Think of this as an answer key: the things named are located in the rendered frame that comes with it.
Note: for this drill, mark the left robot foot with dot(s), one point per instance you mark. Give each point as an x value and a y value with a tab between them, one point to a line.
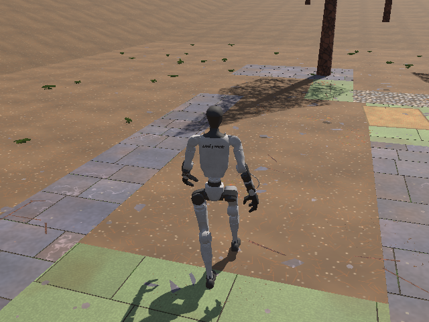
210	282

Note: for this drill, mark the robot right forearm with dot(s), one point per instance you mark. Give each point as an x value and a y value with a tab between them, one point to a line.
246	176

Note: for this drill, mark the right robot upper arm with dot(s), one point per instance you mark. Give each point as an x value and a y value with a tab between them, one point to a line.
238	152

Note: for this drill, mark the robot left hand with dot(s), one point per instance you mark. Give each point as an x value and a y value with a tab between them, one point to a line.
191	178

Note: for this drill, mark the right robot foot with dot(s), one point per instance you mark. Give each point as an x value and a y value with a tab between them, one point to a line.
234	246

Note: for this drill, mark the robot left forearm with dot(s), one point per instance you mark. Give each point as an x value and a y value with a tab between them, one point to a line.
185	173

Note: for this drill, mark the left robot upper arm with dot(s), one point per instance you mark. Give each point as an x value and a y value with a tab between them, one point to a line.
190	150

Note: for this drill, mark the robot foot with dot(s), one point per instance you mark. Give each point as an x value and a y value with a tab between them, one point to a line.
210	282
234	246

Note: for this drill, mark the robot right hand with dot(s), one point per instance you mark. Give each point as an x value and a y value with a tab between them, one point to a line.
254	203

